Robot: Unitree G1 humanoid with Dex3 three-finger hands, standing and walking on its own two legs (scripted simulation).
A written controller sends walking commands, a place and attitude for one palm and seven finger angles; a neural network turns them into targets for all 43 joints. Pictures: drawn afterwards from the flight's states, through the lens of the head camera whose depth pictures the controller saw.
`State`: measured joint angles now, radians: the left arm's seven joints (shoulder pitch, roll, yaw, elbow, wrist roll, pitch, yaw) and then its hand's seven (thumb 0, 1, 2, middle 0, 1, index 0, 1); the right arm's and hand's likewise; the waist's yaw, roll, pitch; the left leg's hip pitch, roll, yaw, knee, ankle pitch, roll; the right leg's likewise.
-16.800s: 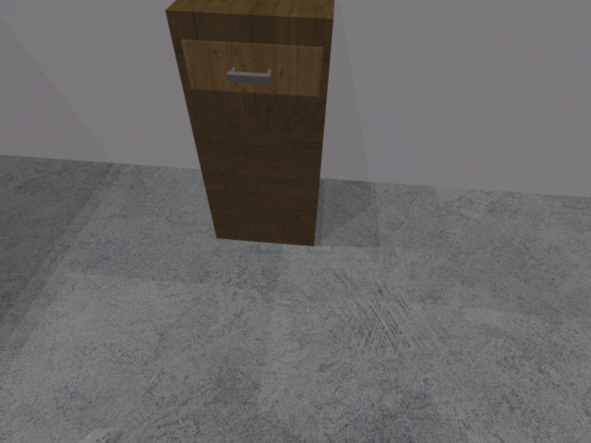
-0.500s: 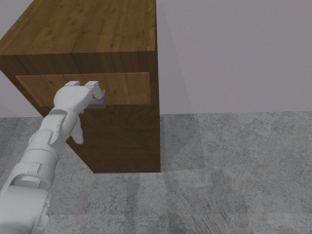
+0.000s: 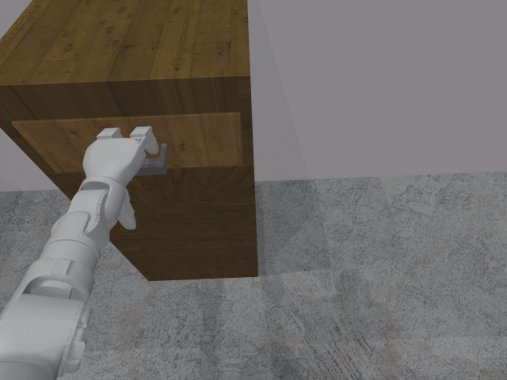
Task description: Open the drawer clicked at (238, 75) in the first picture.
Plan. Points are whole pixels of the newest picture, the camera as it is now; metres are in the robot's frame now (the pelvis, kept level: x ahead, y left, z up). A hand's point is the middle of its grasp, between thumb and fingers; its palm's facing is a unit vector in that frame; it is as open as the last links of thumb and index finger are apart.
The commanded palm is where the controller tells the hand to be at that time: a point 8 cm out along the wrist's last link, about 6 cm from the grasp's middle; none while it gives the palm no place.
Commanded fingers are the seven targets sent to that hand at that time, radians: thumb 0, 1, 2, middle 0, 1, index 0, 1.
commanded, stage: lower the fingers behind the handle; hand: left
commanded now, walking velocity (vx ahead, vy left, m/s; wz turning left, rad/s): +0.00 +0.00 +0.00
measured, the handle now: (134, 158) +0.49 +0.23 +0.03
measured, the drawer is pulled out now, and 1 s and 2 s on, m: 0.00 0.00 0.03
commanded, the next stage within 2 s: close the thumb around the handle in 0.76 s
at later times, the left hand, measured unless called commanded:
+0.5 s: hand (131, 186) +0.45 +0.23 +0.01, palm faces -0.08 -0.02 -1.00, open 13.8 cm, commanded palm +0.43 +0.23 +0.07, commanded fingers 0.00 -0.50 0.30 -0.30 -1.20 -0.30 -1.20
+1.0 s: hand (131, 186) +0.45 +0.23 +0.01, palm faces -0.07 -0.03 -1.00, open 13.3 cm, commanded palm +0.42 +0.24 +0.07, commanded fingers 0.00 -0.05 0.49 -0.33 -1.25 -0.33 -1.25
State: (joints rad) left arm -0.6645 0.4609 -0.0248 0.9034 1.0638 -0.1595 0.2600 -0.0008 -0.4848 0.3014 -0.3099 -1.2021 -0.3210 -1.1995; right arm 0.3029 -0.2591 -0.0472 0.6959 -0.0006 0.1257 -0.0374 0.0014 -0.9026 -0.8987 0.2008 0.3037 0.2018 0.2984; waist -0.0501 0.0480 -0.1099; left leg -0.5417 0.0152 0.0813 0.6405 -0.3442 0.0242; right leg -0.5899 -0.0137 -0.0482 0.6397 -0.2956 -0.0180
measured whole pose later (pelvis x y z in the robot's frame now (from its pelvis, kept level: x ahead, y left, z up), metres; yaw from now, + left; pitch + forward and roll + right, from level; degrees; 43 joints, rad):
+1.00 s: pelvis +0.00 +0.00 -0.01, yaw +0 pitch +17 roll +0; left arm -0.66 0.47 -0.01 0.95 1.08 -0.12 0.32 0.00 -0.41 0.33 -0.32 -1.20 -0.33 -1.21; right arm 0.30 -0.26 -0.06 0.71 -0.01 0.12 -0.04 0.00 -0.90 -0.90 0.20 0.30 0.20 0.30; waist -0.07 0.05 -0.12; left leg -0.63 0.03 0.08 0.71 -0.37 0.02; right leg -0.67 -0.01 -0.05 0.69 -0.31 -0.02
